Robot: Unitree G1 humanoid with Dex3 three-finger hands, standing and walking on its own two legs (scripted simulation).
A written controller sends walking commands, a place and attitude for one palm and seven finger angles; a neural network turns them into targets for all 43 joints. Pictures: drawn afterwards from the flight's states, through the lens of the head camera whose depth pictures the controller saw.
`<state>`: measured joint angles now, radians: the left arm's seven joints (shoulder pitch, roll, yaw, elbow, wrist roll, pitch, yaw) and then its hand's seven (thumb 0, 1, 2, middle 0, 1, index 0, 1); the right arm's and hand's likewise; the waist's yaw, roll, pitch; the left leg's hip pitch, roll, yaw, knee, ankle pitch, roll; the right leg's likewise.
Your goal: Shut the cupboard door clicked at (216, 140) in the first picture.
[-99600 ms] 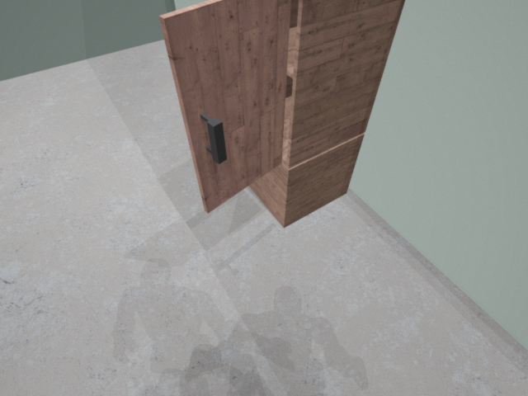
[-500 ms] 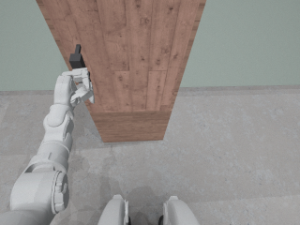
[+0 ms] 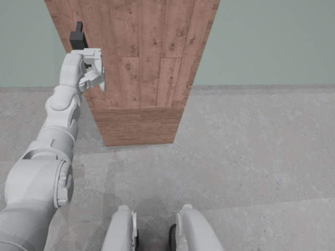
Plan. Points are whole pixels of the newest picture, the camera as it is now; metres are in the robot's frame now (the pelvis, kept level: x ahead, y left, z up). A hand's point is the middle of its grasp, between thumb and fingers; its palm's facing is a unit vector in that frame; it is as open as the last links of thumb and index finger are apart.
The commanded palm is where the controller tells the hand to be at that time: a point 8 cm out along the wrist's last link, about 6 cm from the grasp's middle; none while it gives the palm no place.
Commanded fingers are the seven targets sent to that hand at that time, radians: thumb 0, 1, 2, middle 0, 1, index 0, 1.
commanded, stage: pull the fist back off the door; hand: left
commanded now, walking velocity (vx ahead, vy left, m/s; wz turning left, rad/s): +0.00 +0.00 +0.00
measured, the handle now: (84, 50) +0.58 +0.17 +0.08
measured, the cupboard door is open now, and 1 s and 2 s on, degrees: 0 0 0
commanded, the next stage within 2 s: draw the hand back to the body in 0.84 s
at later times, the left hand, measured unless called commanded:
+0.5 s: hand (111, 72) +0.51 +0.10 +0.08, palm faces +0.06 -1.00 -0.01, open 3.1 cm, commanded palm +0.47 +0.16 +0.08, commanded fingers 0.00 0.90 0.90 -1.30 -1.50 -1.30 -1.50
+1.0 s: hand (109, 95) +0.45 +0.11 +0.08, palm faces +0.03 -1.00 -0.01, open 3.1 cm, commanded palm +0.41 +0.16 +0.09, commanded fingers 0.00 0.90 0.90 -1.30 -1.50 -1.30 -1.50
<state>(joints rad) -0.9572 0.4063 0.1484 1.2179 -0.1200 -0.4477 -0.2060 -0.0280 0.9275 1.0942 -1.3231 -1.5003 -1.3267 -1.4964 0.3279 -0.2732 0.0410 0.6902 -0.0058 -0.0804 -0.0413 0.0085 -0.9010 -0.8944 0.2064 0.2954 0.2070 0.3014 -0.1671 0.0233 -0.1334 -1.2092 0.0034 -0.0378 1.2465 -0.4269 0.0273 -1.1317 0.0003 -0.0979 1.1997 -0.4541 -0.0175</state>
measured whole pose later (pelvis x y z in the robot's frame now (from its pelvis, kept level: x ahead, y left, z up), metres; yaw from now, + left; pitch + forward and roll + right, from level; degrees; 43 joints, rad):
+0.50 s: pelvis +0.02 -0.01 +0.01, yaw -2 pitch +22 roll -2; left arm -0.81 0.30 0.29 1.14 -0.08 -0.51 0.02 0.02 0.90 0.90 -1.32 -1.50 -1.31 -1.50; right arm 0.38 -0.26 0.01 0.66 -0.03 -0.02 0.02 0.01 -0.90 -0.89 0.21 0.30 0.21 0.30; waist -0.16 0.04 -0.15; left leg -1.12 0.03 0.00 1.18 -0.44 0.01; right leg -1.08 0.03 -0.05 1.16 -0.46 -0.03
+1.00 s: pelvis +0.07 -0.02 +0.04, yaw -1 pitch +18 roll -1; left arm -0.33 0.14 0.08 0.62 -0.12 -0.49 0.01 0.02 0.90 0.90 -1.30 -1.50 -1.30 -1.50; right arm 0.20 -0.23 -0.01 0.57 -0.01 0.01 0.01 0.01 -0.90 -0.89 0.20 0.30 0.20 0.30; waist -0.04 0.02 -0.16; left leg -0.92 0.01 -0.01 1.10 -0.50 0.01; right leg -0.88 0.02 -0.05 1.09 -0.52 -0.03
